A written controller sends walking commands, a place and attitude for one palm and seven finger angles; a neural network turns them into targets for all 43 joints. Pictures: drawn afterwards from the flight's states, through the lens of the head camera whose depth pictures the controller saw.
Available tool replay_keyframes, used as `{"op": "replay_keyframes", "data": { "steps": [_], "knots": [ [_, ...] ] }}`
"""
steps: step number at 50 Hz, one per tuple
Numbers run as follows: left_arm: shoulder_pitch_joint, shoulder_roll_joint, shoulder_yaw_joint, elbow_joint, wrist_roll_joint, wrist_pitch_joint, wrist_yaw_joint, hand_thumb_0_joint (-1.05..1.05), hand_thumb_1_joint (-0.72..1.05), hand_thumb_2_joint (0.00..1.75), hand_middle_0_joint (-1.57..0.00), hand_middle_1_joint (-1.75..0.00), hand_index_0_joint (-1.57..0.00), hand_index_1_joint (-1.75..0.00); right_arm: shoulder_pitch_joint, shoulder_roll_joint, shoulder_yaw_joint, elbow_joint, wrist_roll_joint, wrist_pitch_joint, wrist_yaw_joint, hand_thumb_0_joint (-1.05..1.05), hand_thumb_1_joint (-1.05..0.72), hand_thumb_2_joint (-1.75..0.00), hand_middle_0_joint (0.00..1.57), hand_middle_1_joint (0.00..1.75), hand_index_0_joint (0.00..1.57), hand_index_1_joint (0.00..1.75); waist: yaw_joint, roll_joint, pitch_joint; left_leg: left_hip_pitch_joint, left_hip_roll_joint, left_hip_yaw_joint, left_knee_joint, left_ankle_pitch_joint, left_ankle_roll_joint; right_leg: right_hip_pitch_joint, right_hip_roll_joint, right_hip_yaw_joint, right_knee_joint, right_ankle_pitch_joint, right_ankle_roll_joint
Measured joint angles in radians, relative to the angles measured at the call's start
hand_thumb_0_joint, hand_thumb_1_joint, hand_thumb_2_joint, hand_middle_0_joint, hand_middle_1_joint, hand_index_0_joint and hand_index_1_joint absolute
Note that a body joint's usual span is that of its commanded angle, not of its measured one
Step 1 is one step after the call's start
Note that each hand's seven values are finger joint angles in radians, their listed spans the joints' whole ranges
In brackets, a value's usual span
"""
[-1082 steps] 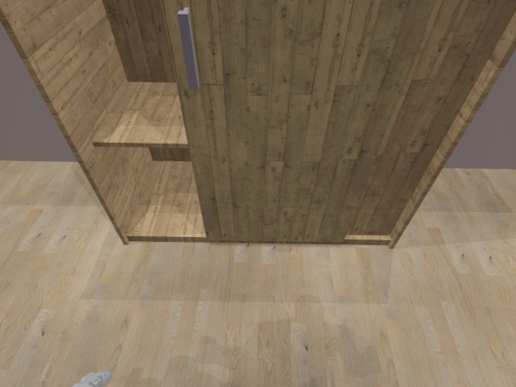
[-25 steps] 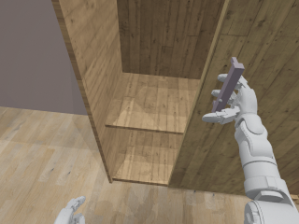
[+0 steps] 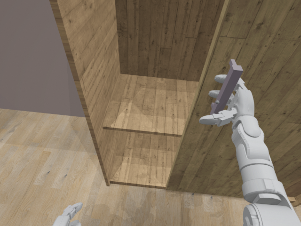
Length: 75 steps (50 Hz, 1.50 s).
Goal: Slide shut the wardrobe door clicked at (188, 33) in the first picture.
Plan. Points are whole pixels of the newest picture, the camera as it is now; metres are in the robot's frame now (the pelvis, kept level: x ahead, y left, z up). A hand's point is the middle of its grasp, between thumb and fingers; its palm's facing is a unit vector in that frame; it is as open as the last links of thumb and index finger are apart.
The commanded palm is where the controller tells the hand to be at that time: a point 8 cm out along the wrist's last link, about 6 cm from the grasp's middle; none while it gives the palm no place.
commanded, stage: grip the handle and tug to test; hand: right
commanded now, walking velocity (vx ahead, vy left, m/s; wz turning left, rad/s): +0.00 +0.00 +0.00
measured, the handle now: (223, 90) +0.46 -0.16 +0.15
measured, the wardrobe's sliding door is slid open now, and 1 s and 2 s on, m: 0.37 0.37 0.37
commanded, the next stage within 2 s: tug the door sideways, standing still in 1.36 s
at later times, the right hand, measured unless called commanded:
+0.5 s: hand (218, 101) +0.41 -0.13 +0.15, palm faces +0.02 +1.00 -0.01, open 7.5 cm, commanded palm +0.38 -0.18 +0.15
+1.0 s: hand (218, 101) +0.41 -0.13 +0.15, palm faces +0.04 +1.00 +0.00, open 5.6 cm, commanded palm +0.38 -0.18 +0.15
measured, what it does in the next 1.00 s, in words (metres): stands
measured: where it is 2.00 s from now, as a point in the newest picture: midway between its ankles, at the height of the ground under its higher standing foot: outside the picture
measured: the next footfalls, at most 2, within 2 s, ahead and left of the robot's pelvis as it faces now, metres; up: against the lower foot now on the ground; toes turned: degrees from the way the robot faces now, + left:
none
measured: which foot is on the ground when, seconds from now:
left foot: down 0.00-1.00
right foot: down 0.00-1.00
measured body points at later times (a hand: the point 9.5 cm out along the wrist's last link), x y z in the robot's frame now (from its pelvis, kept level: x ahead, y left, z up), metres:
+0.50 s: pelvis +0.01 +0.00 +0.00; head +0.01 +0.01 +0.45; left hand +0.13 +0.24 -0.11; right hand +0.41 -0.19 +0.15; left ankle -0.03 +0.06 -0.73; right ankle +0.02 -0.09 -0.73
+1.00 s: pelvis +0.01 +0.00 +0.00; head +0.01 +0.01 +0.45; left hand +0.14 +0.24 -0.11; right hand +0.40 -0.19 +0.16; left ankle -0.03 +0.06 -0.73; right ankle +0.02 -0.09 -0.73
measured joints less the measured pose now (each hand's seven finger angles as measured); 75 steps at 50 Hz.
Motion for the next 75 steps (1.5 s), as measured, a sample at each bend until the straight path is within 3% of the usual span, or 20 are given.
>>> {"op": "replay_keyframes", "data": {
  "steps": [10,32,53,67,75],
  "knots": [
    [-0.013,-0.007,-0.002,-0.010,0.002,0.005,-0.004,0.01,0.90,0.90,-0.20,-0.30,-0.20,-0.30,-0.012,0.009,0.009,-0.005,-0.018,0.020,-0.029,-0.01,0.25,-0.41,0.33,1.24,0.31,1.24,-0.002,0.003,0.002,-0.004,0.004,-0.002,0.003,0.000,-0.003,-0.001,0.004,-0.002,-0.002,0.002,-0.003],
    [-0.012,-0.009,0.000,-0.018,0.005,0.028,-0.005,0.01,0.90,0.90,-0.20,-0.30,-0.20,-0.30,0.043,0.013,0.002,-0.086,-0.008,0.058,-0.022,0.00,-0.70,-0.81,0.43,1.37,0.40,1.37,-0.005,0.004,-0.008,0.020,0.003,-0.012,-0.016,-0.001,-0.007,0.022,0.004,-0.009,-0.016,-0.006,-0.005],
    [-0.018,-0.015,-0.004,-0.032,0.004,0.046,-0.005,0.01,0.90,0.90,-0.20,-0.30,-0.20,-0.30,0.062,0.007,-0.010,-0.116,-0.008,0.083,-0.025,0.01,-0.71,-0.80,0.39,1.40,0.38,1.40,-0.003,0.010,-0.010,0.027,-0.003,-0.016,-0.020,-0.002,-0.001,0.030,-0.001,-0.010,-0.018,-0.008,0.000],
    [-0.020,-0.011,0.003,-0.071,0.006,0.059,-0.019,0.01,0.90,0.90,-0.20,-0.30,-0.20,-0.30,0.215,0.006,-0.029,-0.315,-0.001,0.140,-0.033,0.00,-0.75,-0.77,0.33,1.40,0.30,1.40,0.008,0.007,-0.028,0.053,-0.005,-0.049,-0.040,-0.010,-0.006,0.069,-0.004,-0.038,-0.046,-0.025,0.002],
    [-0.043,-0.016,0.002,-0.088,0.008,0.075,-0.015,0.01,0.90,0.90,-0.20,-0.30,-0.20,-0.30,0.309,0.011,-0.014,-0.474,0.003,0.199,-0.028,0.00,-0.75,-0.76,0.30,1.40,0.28,1.40,0.001,0.014,-0.029,0.079,-0.008,-0.053,-0.052,-0.013,-0.016,0.096,-0.005,-0.037,-0.056,-0.042,0.003]
  ]
}}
